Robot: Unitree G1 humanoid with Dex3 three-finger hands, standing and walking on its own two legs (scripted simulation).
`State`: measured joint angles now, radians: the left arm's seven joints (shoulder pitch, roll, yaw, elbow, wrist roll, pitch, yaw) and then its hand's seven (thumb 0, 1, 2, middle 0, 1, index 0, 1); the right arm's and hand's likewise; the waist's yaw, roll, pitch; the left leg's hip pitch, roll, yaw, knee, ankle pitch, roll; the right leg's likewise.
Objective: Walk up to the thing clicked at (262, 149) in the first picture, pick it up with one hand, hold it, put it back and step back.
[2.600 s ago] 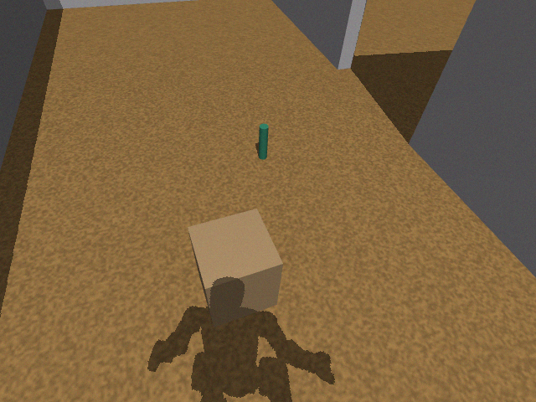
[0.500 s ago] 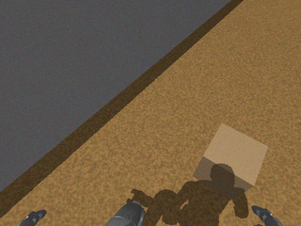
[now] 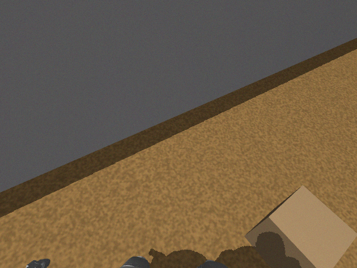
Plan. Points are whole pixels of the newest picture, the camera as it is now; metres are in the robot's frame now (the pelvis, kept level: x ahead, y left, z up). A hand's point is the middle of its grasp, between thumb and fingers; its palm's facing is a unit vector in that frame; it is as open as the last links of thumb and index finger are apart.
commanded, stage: walk up
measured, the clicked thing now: out of the picture +0.55 -1.39 -0.63
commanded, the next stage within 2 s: stand in 0.98 s
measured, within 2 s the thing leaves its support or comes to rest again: neither
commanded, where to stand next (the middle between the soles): +0.08 -0.01 m, yaw +11 degrees
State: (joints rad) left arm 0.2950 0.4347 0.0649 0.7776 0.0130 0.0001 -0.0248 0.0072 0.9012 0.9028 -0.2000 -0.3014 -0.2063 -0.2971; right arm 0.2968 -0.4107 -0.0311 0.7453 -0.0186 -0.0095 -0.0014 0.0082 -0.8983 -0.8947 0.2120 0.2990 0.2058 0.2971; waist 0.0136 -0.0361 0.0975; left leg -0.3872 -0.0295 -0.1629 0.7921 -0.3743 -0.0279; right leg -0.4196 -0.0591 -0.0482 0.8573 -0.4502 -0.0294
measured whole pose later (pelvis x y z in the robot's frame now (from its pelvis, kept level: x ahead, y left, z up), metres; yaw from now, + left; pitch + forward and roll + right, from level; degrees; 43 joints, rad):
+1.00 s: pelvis +0.01 +0.00 +0.03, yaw +13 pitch -2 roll -1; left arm 0.09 0.38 0.01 1.07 0.00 -0.01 -0.02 0.01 0.90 0.90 -0.20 -0.30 -0.21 -0.30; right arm 0.09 -0.35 0.01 1.08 0.00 -0.02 0.01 0.01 -0.90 -0.89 0.21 0.30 0.20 0.30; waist 0.02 -0.02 0.06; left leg -0.23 -0.03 -0.11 0.49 -0.22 0.00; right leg -0.17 -0.07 -0.10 0.46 -0.24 0.03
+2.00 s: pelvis +0.03 -0.01 +0.04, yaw +10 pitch -2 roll +0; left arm 0.10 0.36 0.01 1.15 0.00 -0.01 -0.01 0.00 0.90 0.90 -0.20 -0.30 -0.21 -0.30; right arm 0.10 -0.35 0.01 1.16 -0.01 -0.01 0.01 0.01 -0.90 -0.90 0.21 0.30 0.20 0.30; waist 0.01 0.00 0.05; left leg -0.13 0.01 -0.06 0.32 -0.16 -0.03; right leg -0.12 -0.03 -0.06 0.33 -0.18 0.01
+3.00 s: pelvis +0.05 -0.02 +0.04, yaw +10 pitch -1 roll +0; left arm 0.10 0.35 0.01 1.13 0.00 -0.01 -0.01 0.00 0.90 0.90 -0.20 -0.30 -0.21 -0.30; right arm 0.09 -0.35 0.02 1.14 -0.01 -0.01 0.00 0.01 -0.90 -0.90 0.21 0.30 0.20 0.30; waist 0.01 0.00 0.05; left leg -0.10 0.03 -0.06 0.31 -0.18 -0.04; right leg -0.09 -0.02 -0.05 0.32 -0.20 0.00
